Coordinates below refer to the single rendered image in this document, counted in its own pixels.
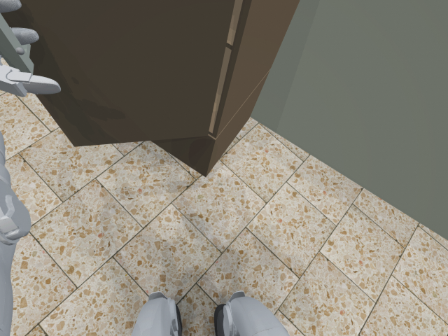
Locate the handle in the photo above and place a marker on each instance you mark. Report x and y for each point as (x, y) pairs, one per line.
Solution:
(8, 45)

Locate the robot left upper arm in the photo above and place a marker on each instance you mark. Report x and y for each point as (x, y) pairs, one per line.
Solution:
(15, 222)

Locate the right robot thigh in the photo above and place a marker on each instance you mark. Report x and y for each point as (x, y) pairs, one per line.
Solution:
(246, 316)

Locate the cupboard door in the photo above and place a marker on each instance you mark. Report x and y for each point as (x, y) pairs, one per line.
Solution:
(129, 70)

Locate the left robot thigh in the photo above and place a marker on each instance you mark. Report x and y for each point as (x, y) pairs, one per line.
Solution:
(157, 318)

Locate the left robot hand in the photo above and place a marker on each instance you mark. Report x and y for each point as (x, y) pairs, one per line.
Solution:
(14, 81)

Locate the robot thigh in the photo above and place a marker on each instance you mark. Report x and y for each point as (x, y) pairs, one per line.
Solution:
(246, 316)
(157, 318)

